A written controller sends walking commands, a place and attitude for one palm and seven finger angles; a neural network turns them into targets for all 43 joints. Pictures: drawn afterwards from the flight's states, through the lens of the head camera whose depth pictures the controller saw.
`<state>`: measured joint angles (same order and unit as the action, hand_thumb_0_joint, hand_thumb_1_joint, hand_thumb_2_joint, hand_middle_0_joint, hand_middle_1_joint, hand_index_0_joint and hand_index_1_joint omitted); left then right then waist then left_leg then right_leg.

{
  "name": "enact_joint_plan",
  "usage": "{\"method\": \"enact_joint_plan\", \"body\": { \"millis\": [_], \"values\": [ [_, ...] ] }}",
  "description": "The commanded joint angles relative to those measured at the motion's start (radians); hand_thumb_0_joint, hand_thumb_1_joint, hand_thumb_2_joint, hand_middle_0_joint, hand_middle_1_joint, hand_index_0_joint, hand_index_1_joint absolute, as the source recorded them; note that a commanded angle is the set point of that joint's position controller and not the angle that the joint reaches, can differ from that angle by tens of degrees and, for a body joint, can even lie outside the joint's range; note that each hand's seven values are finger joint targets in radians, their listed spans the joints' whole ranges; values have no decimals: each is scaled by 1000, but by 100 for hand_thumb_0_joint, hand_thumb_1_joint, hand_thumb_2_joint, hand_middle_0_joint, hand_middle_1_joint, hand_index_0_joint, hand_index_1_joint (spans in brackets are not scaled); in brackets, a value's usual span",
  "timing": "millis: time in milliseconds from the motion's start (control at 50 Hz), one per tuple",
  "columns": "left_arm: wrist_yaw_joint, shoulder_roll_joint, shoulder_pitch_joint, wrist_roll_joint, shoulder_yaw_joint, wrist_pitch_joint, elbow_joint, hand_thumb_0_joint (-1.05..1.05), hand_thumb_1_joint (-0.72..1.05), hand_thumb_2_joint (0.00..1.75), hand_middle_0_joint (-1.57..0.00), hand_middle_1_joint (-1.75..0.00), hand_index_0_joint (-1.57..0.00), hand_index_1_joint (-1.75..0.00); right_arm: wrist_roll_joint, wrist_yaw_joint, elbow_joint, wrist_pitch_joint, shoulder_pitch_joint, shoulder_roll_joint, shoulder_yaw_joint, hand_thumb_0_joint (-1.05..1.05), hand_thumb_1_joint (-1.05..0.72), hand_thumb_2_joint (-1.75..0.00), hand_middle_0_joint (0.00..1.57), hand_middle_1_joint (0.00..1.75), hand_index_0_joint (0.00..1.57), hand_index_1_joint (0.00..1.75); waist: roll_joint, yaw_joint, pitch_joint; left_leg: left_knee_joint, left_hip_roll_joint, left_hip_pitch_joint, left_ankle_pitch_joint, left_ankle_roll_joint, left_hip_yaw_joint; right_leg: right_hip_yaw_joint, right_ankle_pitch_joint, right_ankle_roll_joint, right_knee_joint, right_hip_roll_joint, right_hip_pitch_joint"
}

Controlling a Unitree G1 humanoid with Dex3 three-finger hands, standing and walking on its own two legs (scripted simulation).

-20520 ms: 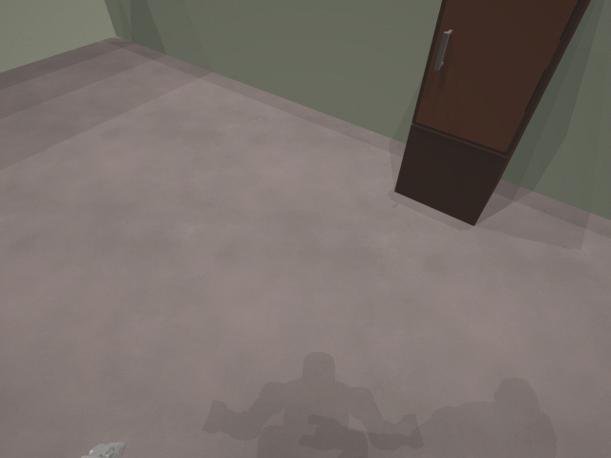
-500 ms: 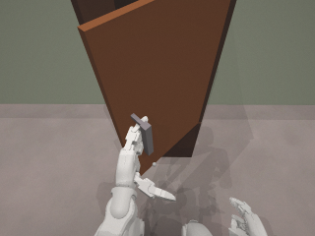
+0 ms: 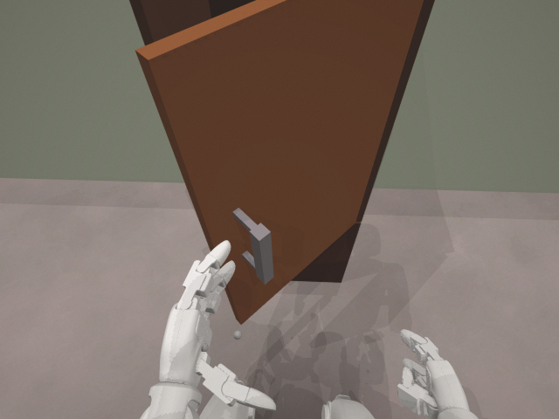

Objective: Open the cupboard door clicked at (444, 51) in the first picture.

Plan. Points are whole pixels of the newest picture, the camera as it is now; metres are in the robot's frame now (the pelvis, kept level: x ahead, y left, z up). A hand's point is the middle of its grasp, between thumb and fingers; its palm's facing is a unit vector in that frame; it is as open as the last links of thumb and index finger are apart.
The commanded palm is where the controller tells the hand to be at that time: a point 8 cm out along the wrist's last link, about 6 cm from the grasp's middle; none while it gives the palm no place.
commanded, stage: slide the hand sideways off the handle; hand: left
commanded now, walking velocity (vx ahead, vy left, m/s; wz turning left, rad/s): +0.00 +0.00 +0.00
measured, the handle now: (253, 247) +0.34 +0.06 +0.06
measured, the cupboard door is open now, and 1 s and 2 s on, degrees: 46 46 46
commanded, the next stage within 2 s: draw the hand back to the body in 0.32 s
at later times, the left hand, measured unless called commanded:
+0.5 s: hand (206, 358) +0.19 +0.10 +0.05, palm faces -0.05 -1.00 -0.01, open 16.4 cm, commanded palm +0.17 +0.17 +0.07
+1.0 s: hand (101, 331) +0.20 +0.18 +0.14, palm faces +0.07 -0.98 -0.19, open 15.9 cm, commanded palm +0.16 +0.24 +0.16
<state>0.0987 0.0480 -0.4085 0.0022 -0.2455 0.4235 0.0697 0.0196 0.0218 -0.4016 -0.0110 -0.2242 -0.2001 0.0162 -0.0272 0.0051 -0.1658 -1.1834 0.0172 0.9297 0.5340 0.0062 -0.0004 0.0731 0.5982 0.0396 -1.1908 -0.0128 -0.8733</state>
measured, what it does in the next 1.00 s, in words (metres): stands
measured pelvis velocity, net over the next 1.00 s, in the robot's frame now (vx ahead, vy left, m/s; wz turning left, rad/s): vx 0.01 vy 0.01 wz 0.00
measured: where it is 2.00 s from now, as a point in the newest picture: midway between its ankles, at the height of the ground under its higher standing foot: outside the picture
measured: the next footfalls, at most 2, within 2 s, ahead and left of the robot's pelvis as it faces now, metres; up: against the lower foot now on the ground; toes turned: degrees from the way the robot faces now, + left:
none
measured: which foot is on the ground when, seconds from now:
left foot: down 0.00-1.00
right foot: down 0.00-1.00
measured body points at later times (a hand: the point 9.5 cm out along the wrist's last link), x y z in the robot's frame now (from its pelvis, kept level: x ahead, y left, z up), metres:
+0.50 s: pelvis -0.01 -0.01 -0.02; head +0.06 -0.02 +0.43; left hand +0.19 +0.15 +0.06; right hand +0.18 -0.24 -0.10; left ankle +0.02 +0.12 -0.64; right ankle -0.01 -0.10 -0.64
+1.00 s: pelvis +0.01 +0.01 +0.04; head +0.02 +0.01 +0.49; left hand +0.19 +0.24 +0.15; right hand +0.19 -0.22 -0.02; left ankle +0.02 +0.12 -0.64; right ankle -0.01 -0.10 -0.64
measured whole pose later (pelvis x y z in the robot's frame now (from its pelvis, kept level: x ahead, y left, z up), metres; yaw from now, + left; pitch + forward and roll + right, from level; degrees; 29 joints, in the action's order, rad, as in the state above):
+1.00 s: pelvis +0.01 +0.01 +0.04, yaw +0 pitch +8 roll -2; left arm -0.04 0.28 -0.61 -0.15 0.07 0.19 0.39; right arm -0.04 -0.09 -0.41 0.04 -0.29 -0.23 0.02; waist -0.04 0.02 -0.16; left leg -0.98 0.02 0.65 0.48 -0.01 -0.01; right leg 0.08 0.51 0.02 -0.93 0.00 -0.57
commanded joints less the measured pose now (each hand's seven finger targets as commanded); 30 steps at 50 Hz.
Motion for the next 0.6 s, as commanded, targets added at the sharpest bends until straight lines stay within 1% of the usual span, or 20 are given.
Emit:
{"method": "enact_joint_plan", "body": {
  "millis": [0,40,60,80,140,200,220,240,260,300,320,360,400,420,440,460,480,500,560,580],
  "values": [
    [-17,40,-8,-20,70,77,247,0,-50,30,-15,-30,-15,-30,-5,-14,156,56,34,-96,-52,0,-90,-90,20,30,20,30,69,-18,-203,119,-36,-147,-252,-26,-18,-54,-394,-12,184,20,129],
    [-35,48,-38,-31,76,89,269,0,-50,30,-15,-30,-15,-30,-6,-18,160,61,32,-97,-52,0,-90,-90,20,30,20,30,67,-16,-212,111,-37,-139,-259,-26,-19,-58,-411,-14,178,19,136],
    [-41,55,-66,-37,90,93,273,0,-50,30,-15,-30,-15,-30,-8,-19,160,64,34,-98,-56,0,-90,-90,20,30,20,30,61,-7,-222,111,-37,-142,-274,-26,-21,-54,-418,-10,172,21,142],
    [-53,44,-92,-49,80,97,280,0,-50,30,-15,-30,-15,-30,-9,-19,164,66,37,-96,-54,0,-90,-90,20,30,20,30,55,-8,-225,106,-38,-140,-274,-26,-18,-58,-429,-14,171,19,143],
    [-89,73,-120,-74,113,102,288,0,-50,30,-15,-30,-15,-30,-12,-27,160,71,33,-98,-56,0,-90,-90,20,30,20,30,91,-20,-211,90,-40,-102,-239,-26,-16,-83,-437,-29,190,9,158],
    [-128,109,-140,-86,150,109,286,0,-50,30,-15,-30,-15,-30,-15,-37,150,77,31,-101,-62,0,-90,-90,20,30,20,30,87,-19,-211,76,-37,-86,-243,-26,-19,-89,-444,-31,180,8,151],
    [-145,101,-138,-96,138,112,302,0,-50,30,-15,-30,-15,-30,-17,-39,155,80,34,-101,-61,0,-90,-90,20,30,20,30,80,-25,-205,69,-39,-76,-231,-26,-18,-99,-439,-36,187,3,148],
    [-158,118,-154,-106,166,111,291,0,-50,30,-15,-30,-15,-30,-18,-42,150,81,33,-101,-64,0,-90,-90,20,30,20,30,91,-20,-196,69,-39,-67,-223,-25,-19,-101,-421,-35,189,4,149],
    [-169,114,-155,-113,161,110,298,0,-50,30,-15,-30,-15,-30,-20,-45,152,82,41,-105,-64,0,-90,-90,20,30,20,30,74,-17,-199,67,-39,-65,-228,-28,-22,-100,-411,-31,187,6,148],
    [-186,101,-119,-128,139,112,317,0,-50,30,-15,-30,-15,-30,-22,-47,154,91,38,-106,-60,0,-90,-90,20,30,20,30,59,-32,-185,58,-40,-58,-198,-28,-23,-100,-357,-33,189,4,115],
    [-189,104,-105,-134,144,112,321,0,-50,30,-15,-30,-15,-30,-22,-51,152,95,37,-108,-61,0,-90,-90,20,30,20,30,74,-35,-189,50,-39,-53,-190,-29,-24,-103,-337,-33,191,5,108],
    [-186,112,-77,-134,145,111,321,0,-50,30,-15,-30,-15,-30,-22,-56,153,102,41,-113,-62,0,-90,-90,20,30,20,30,61,-38,-174,45,-35,-46,-171,-31,-29,-100,-273,-27,193,10,75],
    [-174,110,-70,-127,140,107,320,0,-50,30,-15,-30,-15,-30,-21,-56,155,108,40,-113,-61,0,-90,-90,20,30,20,30,41,-32,-173,48,-35,-48,-153,-30,-28,-93,-221,-21,186,13,50],
    [-165,133,-46,-128,154,109,381,0,-50,30,-15,-30,-15,-30,-20,-57,164,109,33,-113,-62,0,-90,-90,20,30,20,30,34,-24,-218,55,-34,-71,-168,-33,-28,-94,-230,-20,186,13,72],
    [-158,165,-78,-129,187,100,412,0,-50,30,-15,-30,-15,-30,-21,-58,170,107,31,-111,-65,0,-90,-90,20,30,20,30,12,-6,-253,70,-34,-96,-180,-32,-24,-101,-244,-19,197,13,103],
    [-145,211,-109,-128,238,81,427,0,-50,30,-15,-30,-15,-30,-23,-62,177,98,28,-110,-67,0,-90,-90,20,30,20,30,21,13,-271,90,-34,-109,-199,-33,-22,-95,-258,-16,204,17,145],
    [-141,203,-131,-132,239,62,440,0,-50,30,-15,-30,-15,-30,-28,-64,185,91,28,-104,-63,0,-90,-90,20,30,20,30,17,14,-274,108,-35,-134,-214,-34,-16,-99,-289,-21,221,16,172],
    [-135,224,-127,-136,262,44,461,0,-50,30,-15,-30,-15,-30,-34,-66,187,85,23,-103,-63,0,-90,-90,20,30,20,30,22,15,-271,126,-36,-147,-221,-33,-14,-97,-306,-23,234,16,200],
    [-137,203,-174,-156,275,-30,439,0,-50,30,-15,-30,-15,-30,-47,-75,195,69,29,-100,-58,0,-90,-90,20,30,20,30,52,9,-211,172,-39,-169,-208,-34,-12,-91,-299,-32,294,18,245],
    [-145,182,-173,-164,256,-49,432,0,-50,30,-15,-30,-15,-30,-52,-76,192,70,34,-100,-51,0,-90,-90,20,30,20,30,56,-7,-159,184,-38,-173,-195,-33,-13,-90,-295,-39,316,16,235]
  ]
}}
